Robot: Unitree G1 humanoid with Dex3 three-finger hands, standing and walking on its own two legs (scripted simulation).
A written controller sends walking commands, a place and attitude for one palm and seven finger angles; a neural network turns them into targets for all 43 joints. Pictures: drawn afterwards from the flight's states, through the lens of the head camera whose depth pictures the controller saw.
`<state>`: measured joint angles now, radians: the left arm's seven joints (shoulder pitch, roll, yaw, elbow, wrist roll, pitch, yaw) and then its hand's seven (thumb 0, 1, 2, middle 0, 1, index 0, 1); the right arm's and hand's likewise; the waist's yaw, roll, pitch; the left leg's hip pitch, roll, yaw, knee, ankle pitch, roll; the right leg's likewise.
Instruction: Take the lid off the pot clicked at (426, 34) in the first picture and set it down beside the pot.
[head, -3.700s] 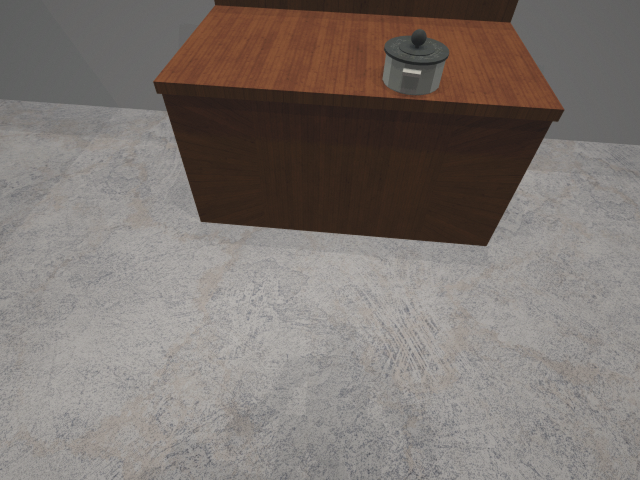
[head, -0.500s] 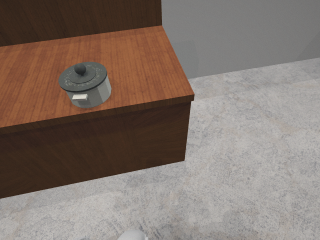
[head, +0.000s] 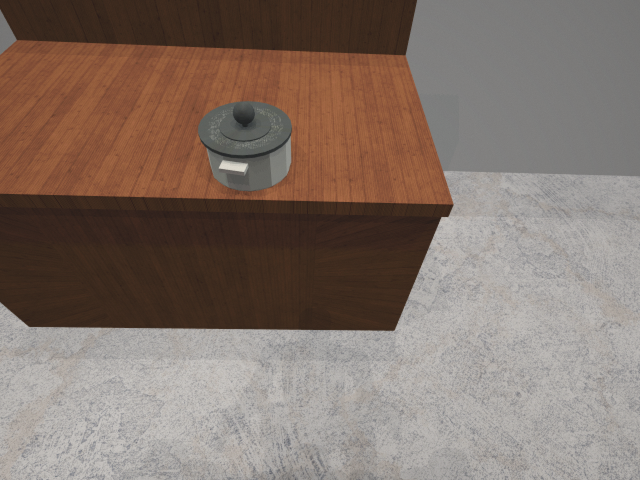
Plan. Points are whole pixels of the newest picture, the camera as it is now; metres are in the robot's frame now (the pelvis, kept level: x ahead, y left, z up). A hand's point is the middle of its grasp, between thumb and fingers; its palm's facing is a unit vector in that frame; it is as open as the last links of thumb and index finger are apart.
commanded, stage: take the last steps up to it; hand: left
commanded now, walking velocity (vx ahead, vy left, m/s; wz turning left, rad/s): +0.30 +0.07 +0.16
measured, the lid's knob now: (243, 113) +0.76 +0.22 +0.02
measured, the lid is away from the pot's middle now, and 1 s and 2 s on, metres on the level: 0.00 0.00 0.00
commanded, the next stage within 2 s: come to a stop and stand still in 0.82 s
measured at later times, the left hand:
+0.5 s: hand out of the picture +0.01 +0.15 -0.16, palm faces +0.20 -0.97 -0.17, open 7.3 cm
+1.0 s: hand (191, 338) +0.35 +0.25 -0.16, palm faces +0.10 -0.97 -0.23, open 7.3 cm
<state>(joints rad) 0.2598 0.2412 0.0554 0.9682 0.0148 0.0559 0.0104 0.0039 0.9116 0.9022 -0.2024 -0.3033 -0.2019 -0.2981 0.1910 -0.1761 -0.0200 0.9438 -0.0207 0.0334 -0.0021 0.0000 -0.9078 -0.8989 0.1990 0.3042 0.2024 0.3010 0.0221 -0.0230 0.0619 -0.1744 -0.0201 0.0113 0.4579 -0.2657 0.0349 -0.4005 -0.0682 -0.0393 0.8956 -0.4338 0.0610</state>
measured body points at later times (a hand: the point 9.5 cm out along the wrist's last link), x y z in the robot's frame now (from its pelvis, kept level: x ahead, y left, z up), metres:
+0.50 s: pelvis +0.10 +0.01 +0.00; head +0.13 +0.00 +0.45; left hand +0.00 +0.20 -0.14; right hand +0.18 -0.23 -0.16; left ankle +0.16 +0.16 -0.69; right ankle +0.01 -0.12 -0.74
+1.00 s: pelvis +0.26 +0.06 -0.01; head +0.27 +0.05 +0.44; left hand +0.34 +0.30 -0.14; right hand +0.28 -0.17 -0.17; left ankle +0.19 +0.16 -0.74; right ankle +0.34 -0.04 -0.74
